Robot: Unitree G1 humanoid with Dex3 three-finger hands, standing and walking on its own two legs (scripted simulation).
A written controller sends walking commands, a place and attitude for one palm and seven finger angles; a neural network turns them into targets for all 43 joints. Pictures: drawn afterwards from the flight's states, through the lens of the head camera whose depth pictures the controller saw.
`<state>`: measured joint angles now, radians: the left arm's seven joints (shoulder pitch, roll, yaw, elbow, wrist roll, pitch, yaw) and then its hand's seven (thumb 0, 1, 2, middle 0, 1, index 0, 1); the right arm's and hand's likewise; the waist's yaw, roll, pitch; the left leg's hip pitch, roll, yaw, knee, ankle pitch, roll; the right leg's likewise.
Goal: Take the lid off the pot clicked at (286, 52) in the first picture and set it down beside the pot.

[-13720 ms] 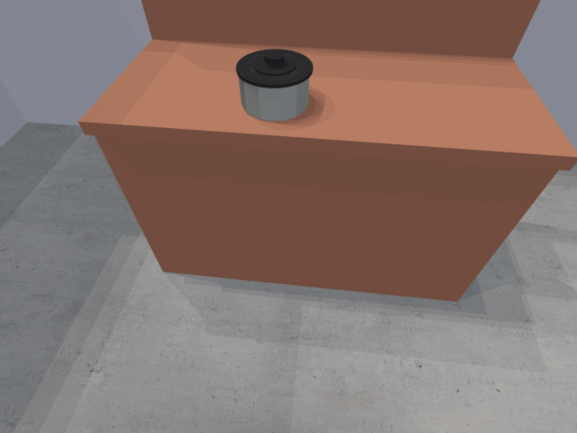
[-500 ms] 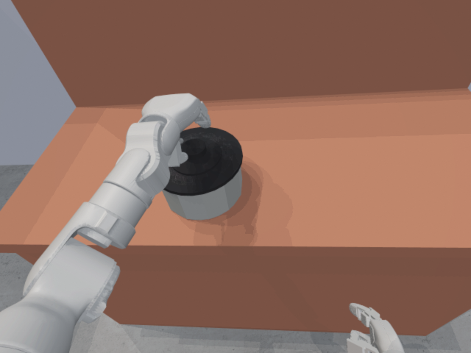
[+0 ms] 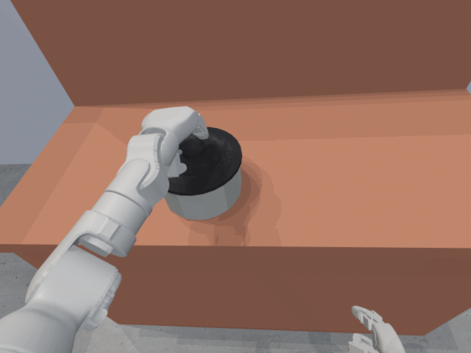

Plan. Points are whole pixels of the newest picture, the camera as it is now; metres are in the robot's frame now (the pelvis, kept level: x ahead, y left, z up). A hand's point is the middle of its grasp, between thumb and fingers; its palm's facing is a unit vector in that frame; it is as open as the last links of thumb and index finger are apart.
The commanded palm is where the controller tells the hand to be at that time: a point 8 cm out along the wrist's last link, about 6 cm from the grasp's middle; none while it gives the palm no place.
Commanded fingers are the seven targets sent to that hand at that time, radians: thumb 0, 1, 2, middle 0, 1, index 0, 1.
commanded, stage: lower the open fingers around the knob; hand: left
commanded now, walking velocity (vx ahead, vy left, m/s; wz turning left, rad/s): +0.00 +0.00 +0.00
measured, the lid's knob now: (193, 148) +0.47 +0.10 +0.10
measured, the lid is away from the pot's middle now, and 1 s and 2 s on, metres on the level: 0.00 0.00 0.00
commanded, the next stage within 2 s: close the fingers and squeeze the knob in 0.28 s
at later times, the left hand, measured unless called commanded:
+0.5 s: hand (185, 152) +0.44 +0.10 +0.12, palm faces -0.29 -0.05 -0.96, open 10.2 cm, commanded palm +0.42 +0.10 +0.18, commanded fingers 0.00 -0.17 1.24 -0.74 -0.33 -0.74 -0.33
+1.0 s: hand (189, 151) +0.44 +0.10 +0.12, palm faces -0.28 -0.03 -0.96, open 8.4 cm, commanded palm +0.42 +0.10 +0.18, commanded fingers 0.00 0.15 1.06 -0.71 -0.86 -0.71 -0.86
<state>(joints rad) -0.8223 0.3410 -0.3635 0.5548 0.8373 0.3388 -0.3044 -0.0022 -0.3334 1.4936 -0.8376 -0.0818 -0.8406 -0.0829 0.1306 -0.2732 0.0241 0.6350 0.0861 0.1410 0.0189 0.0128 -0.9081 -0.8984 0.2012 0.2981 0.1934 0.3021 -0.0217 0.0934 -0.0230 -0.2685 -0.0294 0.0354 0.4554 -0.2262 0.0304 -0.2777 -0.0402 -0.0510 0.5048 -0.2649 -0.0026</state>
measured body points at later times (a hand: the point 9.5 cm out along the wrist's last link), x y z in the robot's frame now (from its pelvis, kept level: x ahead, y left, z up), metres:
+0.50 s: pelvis +0.00 +0.00 +0.00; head +0.02 -0.04 +0.45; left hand +0.45 +0.11 +0.17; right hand +0.14 -0.24 -0.13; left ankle +0.01 +0.10 -0.74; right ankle +0.00 -0.12 -0.74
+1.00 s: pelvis +0.01 +0.00 +0.00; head +0.03 -0.04 +0.45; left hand +0.45 +0.10 +0.17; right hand +0.16 -0.24 -0.13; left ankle +0.01 +0.10 -0.74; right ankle +0.00 -0.12 -0.74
